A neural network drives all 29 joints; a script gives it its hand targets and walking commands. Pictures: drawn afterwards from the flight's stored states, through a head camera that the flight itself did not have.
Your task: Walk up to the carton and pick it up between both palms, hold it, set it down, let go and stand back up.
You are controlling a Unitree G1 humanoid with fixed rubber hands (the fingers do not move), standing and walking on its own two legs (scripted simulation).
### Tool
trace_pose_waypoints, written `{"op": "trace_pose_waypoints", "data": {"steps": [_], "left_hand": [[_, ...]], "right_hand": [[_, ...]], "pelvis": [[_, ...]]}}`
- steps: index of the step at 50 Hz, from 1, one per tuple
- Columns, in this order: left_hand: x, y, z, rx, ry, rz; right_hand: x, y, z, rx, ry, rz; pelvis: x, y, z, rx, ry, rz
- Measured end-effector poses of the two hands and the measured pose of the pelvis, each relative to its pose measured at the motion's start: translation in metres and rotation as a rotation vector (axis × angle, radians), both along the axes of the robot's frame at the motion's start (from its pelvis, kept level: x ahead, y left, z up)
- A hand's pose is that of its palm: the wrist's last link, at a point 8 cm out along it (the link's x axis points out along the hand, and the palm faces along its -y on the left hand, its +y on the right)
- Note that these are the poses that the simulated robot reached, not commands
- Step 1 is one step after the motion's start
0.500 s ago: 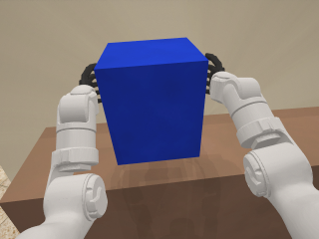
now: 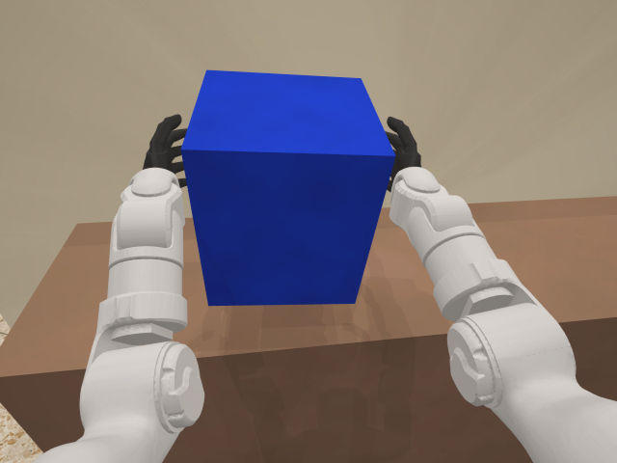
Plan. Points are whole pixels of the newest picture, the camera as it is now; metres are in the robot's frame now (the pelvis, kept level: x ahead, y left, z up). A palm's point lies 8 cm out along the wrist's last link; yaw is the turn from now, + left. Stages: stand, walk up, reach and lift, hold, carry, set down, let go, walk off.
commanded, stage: set down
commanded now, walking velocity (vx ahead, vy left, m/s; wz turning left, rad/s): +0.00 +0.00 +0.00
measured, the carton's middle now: (284, 192) +0.43 +0.00 +0.21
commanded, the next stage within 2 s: none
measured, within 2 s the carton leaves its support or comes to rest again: neither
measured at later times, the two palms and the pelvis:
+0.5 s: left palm (182, 185) +0.42 +0.13 +0.24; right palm (411, 186) +0.40 -0.17 +0.23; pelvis +0.00 +0.00 +0.00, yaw -1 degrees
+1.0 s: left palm (195, 209) +0.42 +0.12 +0.20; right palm (414, 204) +0.40 -0.18 +0.20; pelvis +0.00 +0.00 +0.00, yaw -2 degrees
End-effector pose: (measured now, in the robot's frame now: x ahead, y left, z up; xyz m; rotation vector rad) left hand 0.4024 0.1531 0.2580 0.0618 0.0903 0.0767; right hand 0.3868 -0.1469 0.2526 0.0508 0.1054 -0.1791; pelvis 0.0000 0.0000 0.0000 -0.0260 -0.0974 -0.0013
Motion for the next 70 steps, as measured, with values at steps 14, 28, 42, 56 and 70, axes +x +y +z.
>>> {"op": "trace_pose_waypoints", "data": {"steps": [14,28,42,56,70], "left_hand": [[-0.002,-0.015,-0.022,-0.013,0.025,-0.006],[0.016,-0.02,-0.03,0.0,0.057,0.0],[0.008,-0.021,-0.064,-0.012,0.076,0.011],[0.019,-0.034,-0.06,-0.007,0.111,0.0],[0.024,-0.037,-0.1,-0.02,0.148,0.002]], "right_hand": [[-0.005,-0.015,-0.02,0.012,0.007,-0.013],[0.014,-0.02,-0.029,-0.014,0.031,-0.006],[0.011,-0.021,-0.053,0.022,0.031,0.006],[0.016,-0.034,-0.058,0.014,0.06,-0.01],[0.022,-0.037,-0.093,0.005,0.086,-0.013]], "pelvis": [[-0.003,0.003,-0.001,0.001,0.03,-0.011],[0.005,0.0,0.001,0.008,0.031,-0.018],[0.004,-0.001,0.0,0.002,0.056,-0.011],[0.001,-0.003,0.001,0.016,0.065,-0.033],[0.007,-0.005,0.001,0.014,0.113,-0.039]]}}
